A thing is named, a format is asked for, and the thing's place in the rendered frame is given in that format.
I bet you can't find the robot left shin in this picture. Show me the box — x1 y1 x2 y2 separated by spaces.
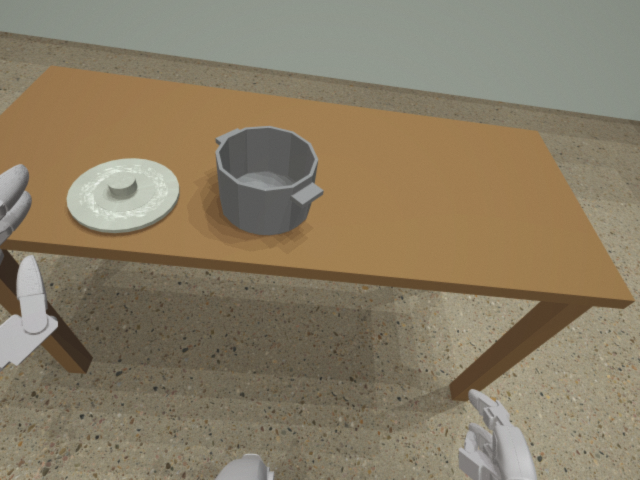
242 454 263 462

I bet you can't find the table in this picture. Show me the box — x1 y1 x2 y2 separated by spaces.
0 65 635 401

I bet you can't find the robot right hand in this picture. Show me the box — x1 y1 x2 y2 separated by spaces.
459 389 537 480

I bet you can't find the pot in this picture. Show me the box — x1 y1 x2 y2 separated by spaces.
215 126 324 235

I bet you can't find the knob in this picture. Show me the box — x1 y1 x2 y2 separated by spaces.
107 171 137 197

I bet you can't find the robot left hand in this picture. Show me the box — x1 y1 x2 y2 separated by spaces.
0 164 58 372

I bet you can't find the robot left thigh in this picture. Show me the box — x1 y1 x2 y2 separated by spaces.
215 458 274 480

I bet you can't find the lid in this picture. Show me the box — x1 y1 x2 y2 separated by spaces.
67 158 180 233

